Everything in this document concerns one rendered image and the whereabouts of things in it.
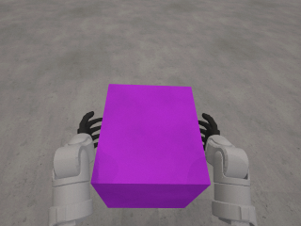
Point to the left robot forearm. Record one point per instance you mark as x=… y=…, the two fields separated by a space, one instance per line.
x=71 y=202

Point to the robot left hand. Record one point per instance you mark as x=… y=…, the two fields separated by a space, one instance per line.
x=84 y=127

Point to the right robot forearm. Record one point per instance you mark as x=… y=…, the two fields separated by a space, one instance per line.
x=232 y=197

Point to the robot right hand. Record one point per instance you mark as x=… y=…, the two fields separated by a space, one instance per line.
x=211 y=128

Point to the carton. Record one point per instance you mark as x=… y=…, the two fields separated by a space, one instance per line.
x=150 y=152

